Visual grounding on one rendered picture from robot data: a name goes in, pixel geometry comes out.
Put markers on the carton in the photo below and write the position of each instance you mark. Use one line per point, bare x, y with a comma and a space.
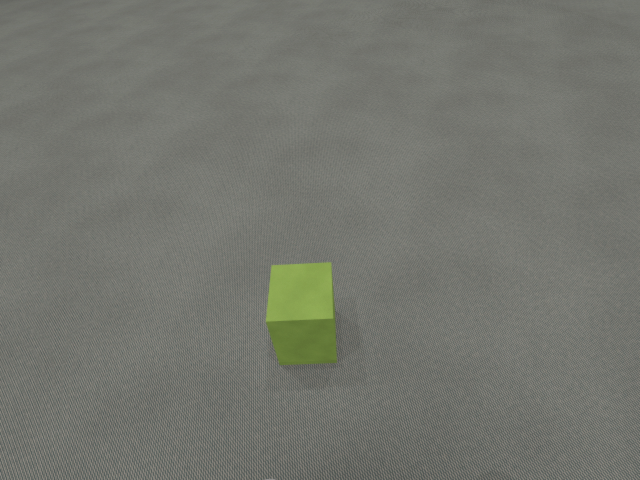
301, 313

